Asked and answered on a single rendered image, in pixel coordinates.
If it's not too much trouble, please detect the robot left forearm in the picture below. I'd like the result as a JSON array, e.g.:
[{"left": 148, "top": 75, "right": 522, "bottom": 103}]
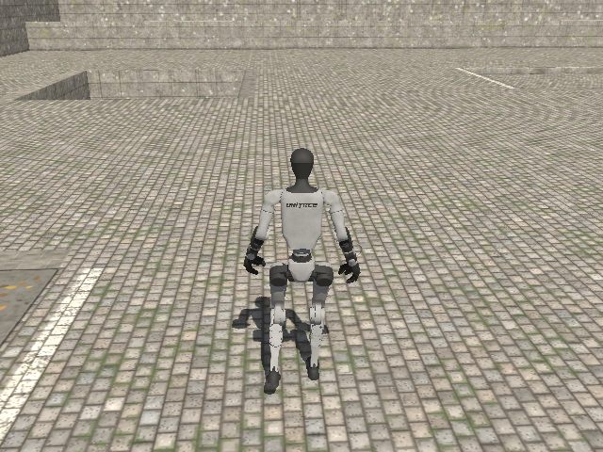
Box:
[{"left": 246, "top": 226, "right": 264, "bottom": 260}]

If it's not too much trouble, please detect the right robot hand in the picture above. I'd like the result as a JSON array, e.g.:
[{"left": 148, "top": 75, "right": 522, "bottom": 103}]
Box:
[{"left": 338, "top": 263, "right": 361, "bottom": 283}]

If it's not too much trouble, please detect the robot right upper arm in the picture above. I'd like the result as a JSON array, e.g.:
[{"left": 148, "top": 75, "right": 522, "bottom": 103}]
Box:
[{"left": 321, "top": 189, "right": 348, "bottom": 242}]

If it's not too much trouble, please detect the robot left upper arm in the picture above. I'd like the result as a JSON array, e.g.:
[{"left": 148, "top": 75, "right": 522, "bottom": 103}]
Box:
[{"left": 255, "top": 189, "right": 283, "bottom": 241}]

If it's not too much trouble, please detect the right robot thigh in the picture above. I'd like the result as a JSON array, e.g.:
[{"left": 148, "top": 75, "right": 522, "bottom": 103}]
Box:
[{"left": 309, "top": 262, "right": 334, "bottom": 324}]

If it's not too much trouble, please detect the robot left shin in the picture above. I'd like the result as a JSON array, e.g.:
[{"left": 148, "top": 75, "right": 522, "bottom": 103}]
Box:
[{"left": 269, "top": 308, "right": 283, "bottom": 372}]

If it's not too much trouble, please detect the robot right forearm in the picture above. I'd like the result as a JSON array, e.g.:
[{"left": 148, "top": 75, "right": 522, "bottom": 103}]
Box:
[{"left": 339, "top": 227, "right": 358, "bottom": 266}]

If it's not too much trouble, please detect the left robot hand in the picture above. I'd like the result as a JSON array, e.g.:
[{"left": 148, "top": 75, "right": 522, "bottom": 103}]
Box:
[{"left": 243, "top": 256, "right": 266, "bottom": 275}]

